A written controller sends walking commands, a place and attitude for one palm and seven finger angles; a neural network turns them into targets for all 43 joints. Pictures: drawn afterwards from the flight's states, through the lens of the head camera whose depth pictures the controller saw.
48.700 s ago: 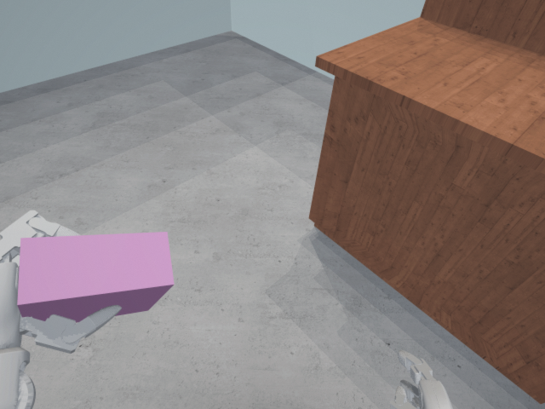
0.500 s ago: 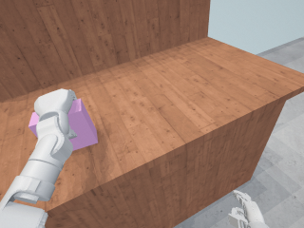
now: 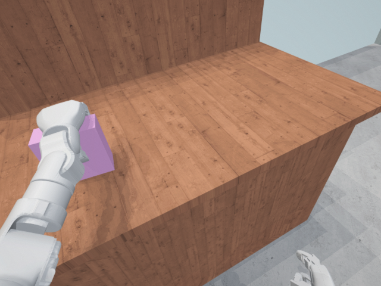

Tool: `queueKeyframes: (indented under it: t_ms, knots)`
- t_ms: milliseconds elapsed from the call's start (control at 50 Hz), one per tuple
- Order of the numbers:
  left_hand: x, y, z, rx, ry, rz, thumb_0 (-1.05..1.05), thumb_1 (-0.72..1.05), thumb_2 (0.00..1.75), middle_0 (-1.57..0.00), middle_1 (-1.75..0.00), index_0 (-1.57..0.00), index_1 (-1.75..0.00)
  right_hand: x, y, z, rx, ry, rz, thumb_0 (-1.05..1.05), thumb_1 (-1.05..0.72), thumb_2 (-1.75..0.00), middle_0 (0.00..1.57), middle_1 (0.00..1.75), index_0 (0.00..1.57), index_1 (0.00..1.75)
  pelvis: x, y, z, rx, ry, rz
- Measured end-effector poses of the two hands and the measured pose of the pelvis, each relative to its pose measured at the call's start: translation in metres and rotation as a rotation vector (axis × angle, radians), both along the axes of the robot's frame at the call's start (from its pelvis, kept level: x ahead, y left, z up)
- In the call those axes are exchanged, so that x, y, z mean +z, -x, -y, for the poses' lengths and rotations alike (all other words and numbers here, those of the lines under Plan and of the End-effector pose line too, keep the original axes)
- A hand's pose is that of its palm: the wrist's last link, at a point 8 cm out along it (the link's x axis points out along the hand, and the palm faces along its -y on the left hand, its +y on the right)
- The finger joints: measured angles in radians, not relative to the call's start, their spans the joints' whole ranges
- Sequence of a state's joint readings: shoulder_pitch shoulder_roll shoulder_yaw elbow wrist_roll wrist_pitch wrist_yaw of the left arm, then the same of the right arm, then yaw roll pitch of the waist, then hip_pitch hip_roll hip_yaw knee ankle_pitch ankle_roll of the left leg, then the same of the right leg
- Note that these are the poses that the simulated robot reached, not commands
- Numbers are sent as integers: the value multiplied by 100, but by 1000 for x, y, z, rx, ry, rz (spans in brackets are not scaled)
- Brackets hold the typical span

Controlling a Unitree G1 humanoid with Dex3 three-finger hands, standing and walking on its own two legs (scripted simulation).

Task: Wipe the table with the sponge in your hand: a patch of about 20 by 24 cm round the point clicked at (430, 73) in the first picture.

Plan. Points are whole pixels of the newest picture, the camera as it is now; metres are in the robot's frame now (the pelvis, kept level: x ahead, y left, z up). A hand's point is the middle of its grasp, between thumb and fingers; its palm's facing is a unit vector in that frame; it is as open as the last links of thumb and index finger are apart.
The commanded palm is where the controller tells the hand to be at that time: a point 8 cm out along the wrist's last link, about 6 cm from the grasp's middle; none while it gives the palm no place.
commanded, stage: wipe forward along the middle lane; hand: left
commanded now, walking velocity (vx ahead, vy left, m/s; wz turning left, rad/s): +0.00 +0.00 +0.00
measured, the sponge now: (80, 157) +0.37 +0.29 +0.11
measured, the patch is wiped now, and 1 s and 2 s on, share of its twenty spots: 0.90 0.90 0.90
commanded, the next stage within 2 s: slide back across to the first lane in 0.32 s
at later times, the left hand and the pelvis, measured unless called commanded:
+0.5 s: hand (68, 130) +0.40 +0.31 +0.16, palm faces +0.01 -0.04 -1.00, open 10.0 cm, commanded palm +0.36 +0.33 +0.20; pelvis +0.01 +0.02 +0.00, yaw +1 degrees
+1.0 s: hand (32, 137) +0.37 +0.38 +0.17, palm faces +0.01 -0.04 -1.00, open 10.0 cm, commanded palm +0.34 +0.38 +0.23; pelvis +0.04 +0.02 +0.00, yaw +2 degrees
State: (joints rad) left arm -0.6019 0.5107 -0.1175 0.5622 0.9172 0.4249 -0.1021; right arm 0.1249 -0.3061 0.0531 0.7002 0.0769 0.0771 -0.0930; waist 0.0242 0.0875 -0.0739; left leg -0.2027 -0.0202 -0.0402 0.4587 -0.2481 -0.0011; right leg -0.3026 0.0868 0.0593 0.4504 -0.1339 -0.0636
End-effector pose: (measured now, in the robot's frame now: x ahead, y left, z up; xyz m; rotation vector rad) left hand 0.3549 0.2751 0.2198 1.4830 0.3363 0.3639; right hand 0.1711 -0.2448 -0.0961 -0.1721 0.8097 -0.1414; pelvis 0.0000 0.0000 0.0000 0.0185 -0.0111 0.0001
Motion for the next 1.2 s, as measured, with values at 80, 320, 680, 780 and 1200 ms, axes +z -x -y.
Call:
queueKeyframes:
  t_ms: [80, 320, 680, 780, 1200]
  knots:
    - [0, -5, -6, -8, -7, -8, 0, -55, 110, -74, -135, -80, -130, -3, 5, -4, -2, 3, -21, 1, -90, -90, 20, 30, 20, 30, 1, -1, -5, 1, 1, -6]
    - [0, -22, -27, 2, -6, -17, 1, -55, 111, -74, -135, -80, -130, -7, 10, -18, 0, 3, -72, 1, -90, -90, 20, 30, 20, 30, 3, -8, -16, 5, 5, -35]
    - [1, -21, -41, 7, -14, 18, 0, -55, 111, -74, -136, -79, -131, 3, -26, -32, 42, -10, -30, 1, -90, -90, 20, 30, 20, 30, 5, -21, -21, 9, 10, -31]
    - [2, -18, -53, 43, -21, 15, 1, -54, 111, -73, -137, -78, -132, 8, -40, -33, 59, -3, -8, 1, -90, -90, 20, 30, 20, 30, 5, -25, -20, 11, 12, -28]
    - [2, 12, -111, 65, -15, -19, 0, -53, 110, -72, -138, -76, -134, 16, -83, -66, 152, 15, 23, 1, -90, -90, 20, 30, 20, 30, 5, -45, -38, 48, 32, -32]
